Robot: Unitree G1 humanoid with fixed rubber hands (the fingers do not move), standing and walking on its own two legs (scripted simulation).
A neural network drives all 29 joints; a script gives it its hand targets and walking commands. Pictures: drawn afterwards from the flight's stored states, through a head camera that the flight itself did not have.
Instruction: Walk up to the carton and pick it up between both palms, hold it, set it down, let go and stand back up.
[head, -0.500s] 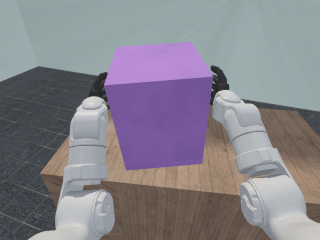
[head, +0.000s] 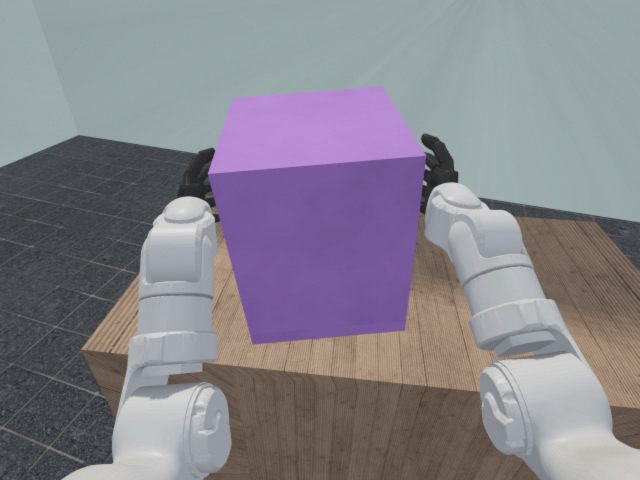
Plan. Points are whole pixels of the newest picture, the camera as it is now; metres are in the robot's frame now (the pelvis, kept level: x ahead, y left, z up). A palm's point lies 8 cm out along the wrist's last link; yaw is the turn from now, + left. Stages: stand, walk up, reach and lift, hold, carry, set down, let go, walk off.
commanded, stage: hold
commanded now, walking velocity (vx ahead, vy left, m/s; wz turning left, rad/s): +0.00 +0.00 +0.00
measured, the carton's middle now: (318, 213) +0.40 +0.00 +0.21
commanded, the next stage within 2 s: none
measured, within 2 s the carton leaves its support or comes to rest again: neither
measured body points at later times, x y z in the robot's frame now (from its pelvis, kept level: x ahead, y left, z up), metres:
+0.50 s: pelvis +0.00 +0.00 +0.00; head -0.09 +0.01 +0.44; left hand +0.37 +0.15 +0.24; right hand +0.38 -0.15 +0.26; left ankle +0.02 +0.11 -0.75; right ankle +0.01 -0.11 -0.75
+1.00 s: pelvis +0.00 +0.00 +0.00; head -0.09 +0.02 +0.44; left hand +0.37 +0.15 +0.24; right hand +0.37 -0.15 +0.25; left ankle +0.02 +0.11 -0.75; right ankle +0.01 -0.11 -0.75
